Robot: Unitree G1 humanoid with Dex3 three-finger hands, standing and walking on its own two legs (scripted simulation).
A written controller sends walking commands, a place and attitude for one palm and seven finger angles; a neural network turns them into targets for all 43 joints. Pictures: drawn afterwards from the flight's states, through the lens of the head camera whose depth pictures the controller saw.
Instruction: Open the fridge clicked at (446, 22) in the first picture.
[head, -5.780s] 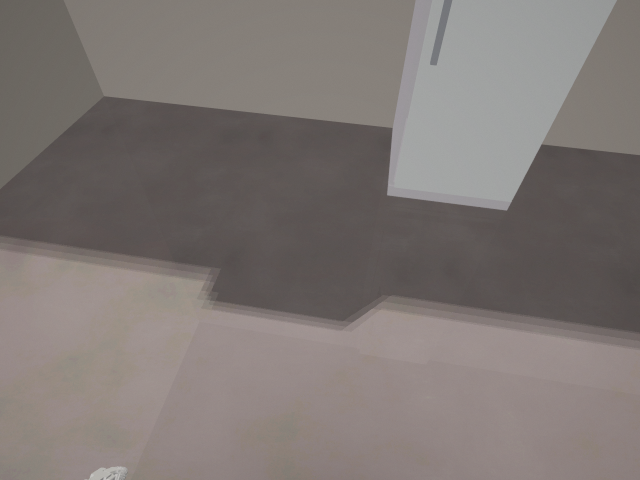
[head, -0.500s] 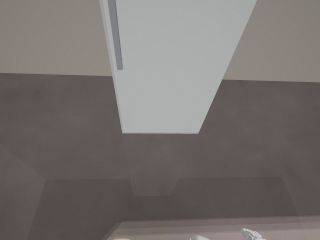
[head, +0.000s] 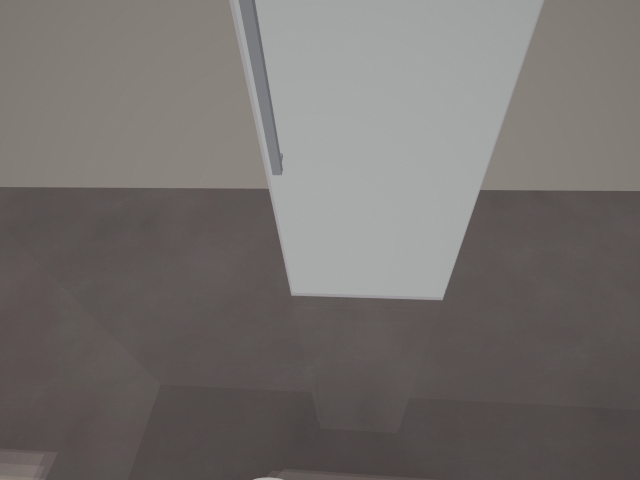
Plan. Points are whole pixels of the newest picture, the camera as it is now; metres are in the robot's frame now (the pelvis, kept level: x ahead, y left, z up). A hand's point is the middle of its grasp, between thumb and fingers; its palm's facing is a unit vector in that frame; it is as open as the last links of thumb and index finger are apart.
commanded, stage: take the last steps up to it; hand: left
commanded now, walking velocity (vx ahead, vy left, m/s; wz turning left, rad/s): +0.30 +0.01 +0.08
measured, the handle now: (260, 60) +0.78 +0.14 +0.16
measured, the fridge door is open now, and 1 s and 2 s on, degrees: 0 0 0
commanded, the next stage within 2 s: come to a stop and stand still in 0.88 s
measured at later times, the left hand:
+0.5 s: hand out of the picture +0.06 +0.24 -0.18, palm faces +0.08 -0.99 -0.15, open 7.4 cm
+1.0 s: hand (230, 355) +0.35 +0.19 -0.17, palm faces +0.07 -0.97 -0.23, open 7.2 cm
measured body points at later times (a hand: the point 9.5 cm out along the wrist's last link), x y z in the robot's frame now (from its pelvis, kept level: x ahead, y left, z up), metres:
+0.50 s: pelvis +0.09 +0.06 +0.00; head +0.10 +0.08 +0.45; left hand +0.05 +0.29 -0.16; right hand +0.09 -0.16 -0.14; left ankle +0.04 +0.15 -0.74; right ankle +0.10 -0.07 -0.66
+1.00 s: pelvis +0.28 +0.01 +0.00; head +0.31 -0.01 +0.44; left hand +0.34 +0.24 -0.15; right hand +0.28 -0.23 -0.17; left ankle +0.25 +0.14 -0.68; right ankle +0.32 -0.08 -0.74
